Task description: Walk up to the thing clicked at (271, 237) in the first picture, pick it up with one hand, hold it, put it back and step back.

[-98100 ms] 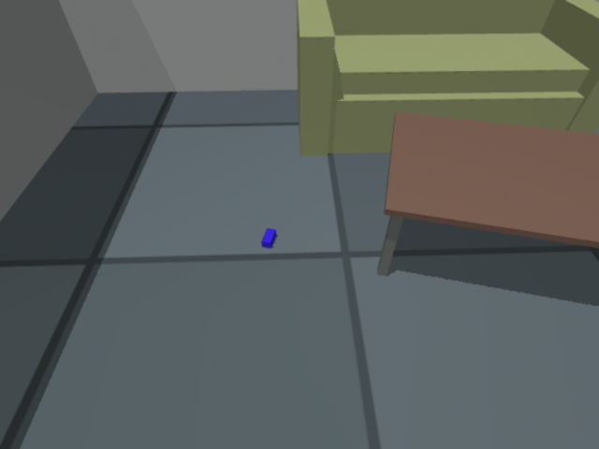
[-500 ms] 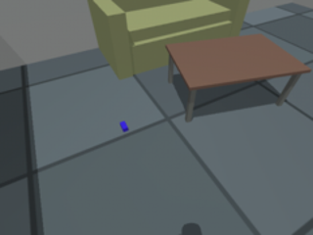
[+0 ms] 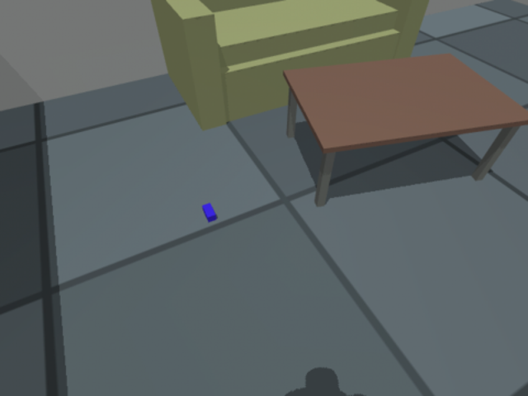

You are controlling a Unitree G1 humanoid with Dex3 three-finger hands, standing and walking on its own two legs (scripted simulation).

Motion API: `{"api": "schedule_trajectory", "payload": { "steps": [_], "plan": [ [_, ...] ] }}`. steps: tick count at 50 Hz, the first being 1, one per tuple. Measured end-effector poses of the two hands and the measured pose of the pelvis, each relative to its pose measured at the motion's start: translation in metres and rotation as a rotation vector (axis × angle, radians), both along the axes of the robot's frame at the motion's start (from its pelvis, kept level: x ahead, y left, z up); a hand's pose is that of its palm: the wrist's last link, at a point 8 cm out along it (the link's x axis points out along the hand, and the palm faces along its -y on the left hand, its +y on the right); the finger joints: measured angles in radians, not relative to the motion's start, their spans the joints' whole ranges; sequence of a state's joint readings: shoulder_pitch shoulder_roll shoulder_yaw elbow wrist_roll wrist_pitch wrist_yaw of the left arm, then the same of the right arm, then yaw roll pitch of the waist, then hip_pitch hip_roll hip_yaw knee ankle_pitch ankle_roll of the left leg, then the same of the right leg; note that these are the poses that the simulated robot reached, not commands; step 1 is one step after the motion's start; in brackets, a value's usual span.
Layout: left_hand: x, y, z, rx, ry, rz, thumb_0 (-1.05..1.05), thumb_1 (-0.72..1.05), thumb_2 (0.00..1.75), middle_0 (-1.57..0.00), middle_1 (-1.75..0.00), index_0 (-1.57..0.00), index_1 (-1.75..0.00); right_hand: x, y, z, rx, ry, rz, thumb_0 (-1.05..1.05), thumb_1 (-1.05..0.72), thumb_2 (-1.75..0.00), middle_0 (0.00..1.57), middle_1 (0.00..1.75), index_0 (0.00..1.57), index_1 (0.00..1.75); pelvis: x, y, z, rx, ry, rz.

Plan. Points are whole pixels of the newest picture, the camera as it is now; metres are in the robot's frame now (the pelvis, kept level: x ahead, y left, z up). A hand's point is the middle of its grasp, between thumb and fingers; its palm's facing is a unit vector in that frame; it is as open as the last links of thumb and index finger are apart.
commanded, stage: step back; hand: left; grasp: from above
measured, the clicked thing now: (209, 212) +1.07 +0.30 -0.74
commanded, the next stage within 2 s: stand in 0.26 s
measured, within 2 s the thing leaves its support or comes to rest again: neither
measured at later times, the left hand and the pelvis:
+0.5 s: hand out of the picture +0.11 +0.26 -0.13, palm faces -0.03 -0.94 -0.34, open 7.4 cm; pelvis +0.02 +0.01 +0.02, yaw -1 degrees
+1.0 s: hand out of the picture +0.09 +0.26 -0.13, palm faces -0.07 -0.94 -0.34, open 7.4 cm; pelvis +0.01 +0.01 +0.02, yaw -2 degrees
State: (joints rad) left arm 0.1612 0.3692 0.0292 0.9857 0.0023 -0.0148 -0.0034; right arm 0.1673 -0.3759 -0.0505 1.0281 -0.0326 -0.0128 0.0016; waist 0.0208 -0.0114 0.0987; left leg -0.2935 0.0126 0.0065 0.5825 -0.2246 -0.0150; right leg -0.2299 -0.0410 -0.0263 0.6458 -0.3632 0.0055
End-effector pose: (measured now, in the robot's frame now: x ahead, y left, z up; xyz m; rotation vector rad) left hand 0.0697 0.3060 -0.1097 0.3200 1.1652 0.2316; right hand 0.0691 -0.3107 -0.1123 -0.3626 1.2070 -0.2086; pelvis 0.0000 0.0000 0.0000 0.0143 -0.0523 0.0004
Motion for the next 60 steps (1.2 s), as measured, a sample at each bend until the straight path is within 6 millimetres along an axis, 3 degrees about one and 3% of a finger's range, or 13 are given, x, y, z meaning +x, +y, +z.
{"api": "schedule_trajectory", "payload": {
  "steps": [11, 18, 40, 60],
  "plan": [
    [0.026, 0.002, 0.003, -0.018, 0.011, -0.019, 0.01, 0.90, 0.89, -0.21, -0.30, -0.20, -0.30, 0.051, 0.029, 0.011, 0.052, -0.068, 0.019, 0.01, -0.90, -0.89, 0.20, 0.30, 0.21, 0.30, 0.013, 0.005, 0.011, -0.024, 0.018, -0.016],
    [0.033, 0.001, 0.011, -0.020, 0.017, -0.031, 0.01, 0.90, 0.89, -0.20, -0.30, -0.20, -0.30, 0.063, 0.033, 0.017, 0.068, -0.098, 0.013, 0.01, -0.90, -0.89, 0.20, 0.30, 0.21, 0.30, 0.017, 0.008, 0.017, -0.019, 0.012, -0.020],
    [0.024, -0.004, 0.013, -0.027, 0.054, -0.057, 0.01, 0.90, 0.89, -0.20, -0.30, -0.20, -0.30, 0.001, 0.019, 0.014, 0.051, 0.017, -0.067, 0.01, -0.90, -0.89, 0.20, 0.30, 0.21, 0.30, 0.012, 0.008, 0.022, -0.015, 0.003, -0.028],
    [0.014, -0.004, 0.012, -0.024, 0.083, -0.060, 0.01, 0.90, 0.89, -0.20, -0.30, -0.20, -0.30, -0.008, 0.019, 0.012, 0.056, 0.034, -0.065, 0.01, -0.90, -0.89, 0.20, 0.30, 0.21, 0.30, 0.010, 0.007, 0.022, -0.014, 0.012, -0.033]
  ]
}}
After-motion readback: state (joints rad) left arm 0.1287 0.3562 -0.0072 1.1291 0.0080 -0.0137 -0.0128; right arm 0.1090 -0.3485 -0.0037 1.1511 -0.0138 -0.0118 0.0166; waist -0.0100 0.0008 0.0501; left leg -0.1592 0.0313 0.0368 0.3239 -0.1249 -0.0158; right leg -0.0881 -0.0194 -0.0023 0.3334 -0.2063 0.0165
